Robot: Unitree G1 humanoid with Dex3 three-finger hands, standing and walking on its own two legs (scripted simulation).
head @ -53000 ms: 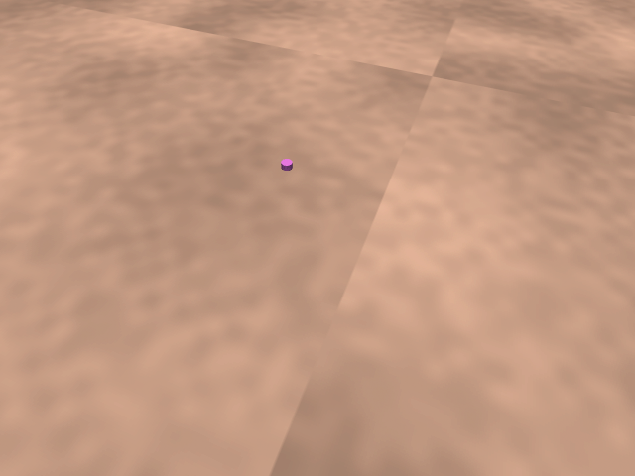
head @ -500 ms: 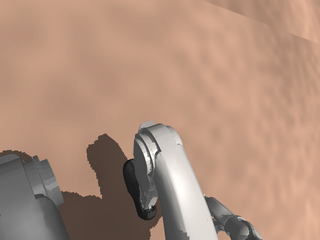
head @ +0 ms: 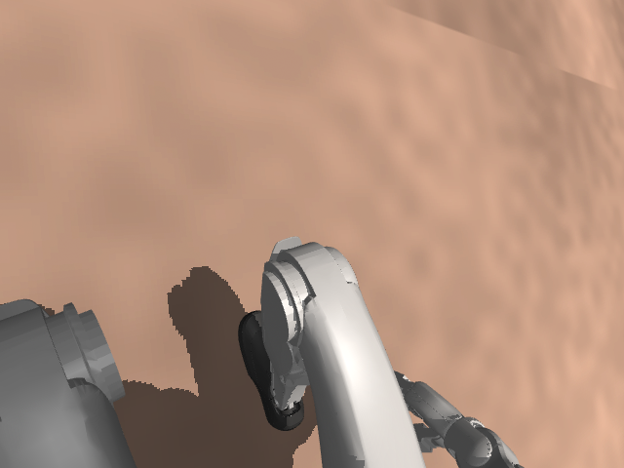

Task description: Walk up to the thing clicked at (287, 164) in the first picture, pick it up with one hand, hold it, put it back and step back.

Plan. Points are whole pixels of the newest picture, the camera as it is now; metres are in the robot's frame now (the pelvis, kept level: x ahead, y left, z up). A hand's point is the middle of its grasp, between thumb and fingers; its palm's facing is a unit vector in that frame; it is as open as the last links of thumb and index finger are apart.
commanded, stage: close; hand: left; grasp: from above
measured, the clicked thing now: out of the picture +0.41 +0.40 -0.27
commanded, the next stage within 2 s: settle in 0.90 s
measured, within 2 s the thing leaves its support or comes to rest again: leaves its support in 1.28 s
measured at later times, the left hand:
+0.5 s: hand out of the picture +0.39 +0.39 -0.24, palm faces -0.41 -0.20 -0.89, open 8.2 cm
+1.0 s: hand out of the picture +0.40 +0.39 -0.24, palm faces -0.40 -0.19 -0.90, open 7.5 cm
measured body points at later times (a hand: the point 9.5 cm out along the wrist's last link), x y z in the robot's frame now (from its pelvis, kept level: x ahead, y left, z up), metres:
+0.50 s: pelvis +0.00 +0.00 +0.00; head +0.26 +0.16 +0.34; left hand +0.41 +0.40 -0.19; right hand +0.11 -0.25 -0.06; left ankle +0.06 +0.13 -0.25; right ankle +0.12 -0.14 -0.25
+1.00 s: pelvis +0.00 +0.00 +0.00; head +0.25 +0.16 +0.34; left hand +0.42 +0.40 -0.18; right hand +0.10 -0.25 -0.05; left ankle +0.06 +0.13 -0.25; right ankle +0.12 -0.14 -0.25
